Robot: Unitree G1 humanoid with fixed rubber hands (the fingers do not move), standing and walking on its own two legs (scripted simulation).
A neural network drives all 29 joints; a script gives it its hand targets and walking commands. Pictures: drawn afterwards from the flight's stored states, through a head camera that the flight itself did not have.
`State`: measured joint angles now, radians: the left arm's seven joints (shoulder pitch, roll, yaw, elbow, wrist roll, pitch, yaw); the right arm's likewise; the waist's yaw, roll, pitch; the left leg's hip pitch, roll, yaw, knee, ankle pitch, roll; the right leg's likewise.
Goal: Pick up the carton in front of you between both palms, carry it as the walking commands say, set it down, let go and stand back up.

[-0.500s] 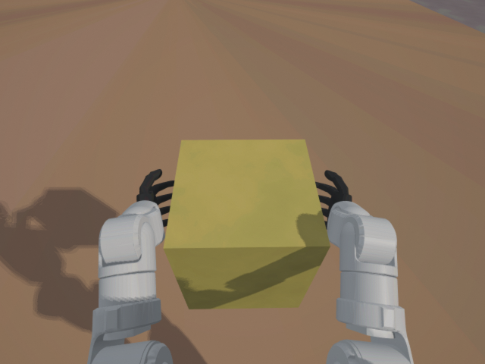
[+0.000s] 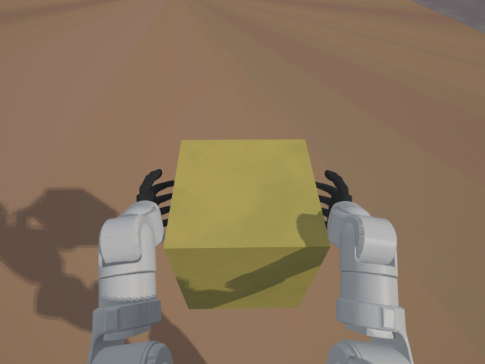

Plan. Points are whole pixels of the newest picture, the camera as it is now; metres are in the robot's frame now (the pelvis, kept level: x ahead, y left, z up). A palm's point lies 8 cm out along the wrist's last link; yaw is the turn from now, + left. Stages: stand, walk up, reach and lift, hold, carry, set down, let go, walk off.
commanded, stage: carry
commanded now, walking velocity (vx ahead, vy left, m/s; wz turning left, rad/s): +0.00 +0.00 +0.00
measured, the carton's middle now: (243, 229) +0.34 +0.00 +0.05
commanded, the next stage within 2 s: none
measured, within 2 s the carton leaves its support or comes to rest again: neither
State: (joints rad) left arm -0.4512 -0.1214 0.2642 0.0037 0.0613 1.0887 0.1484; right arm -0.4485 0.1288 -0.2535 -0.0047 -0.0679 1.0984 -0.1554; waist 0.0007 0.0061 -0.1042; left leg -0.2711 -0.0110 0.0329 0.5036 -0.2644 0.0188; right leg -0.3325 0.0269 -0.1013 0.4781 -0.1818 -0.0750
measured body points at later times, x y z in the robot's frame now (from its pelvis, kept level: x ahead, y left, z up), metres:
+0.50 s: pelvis +0.00 +0.00 +0.00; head -0.02 +0.00 +0.45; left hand +0.33 +0.15 +0.11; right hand +0.33 -0.15 +0.11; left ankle +0.00 +0.11 -0.74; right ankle +0.04 -0.07 -0.74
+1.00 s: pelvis +0.11 +0.01 +0.00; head +0.10 +0.02 +0.45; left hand +0.46 +0.16 +0.15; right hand +0.45 -0.14 +0.14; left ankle +0.01 +0.11 -0.74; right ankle +0.18 -0.10 -0.68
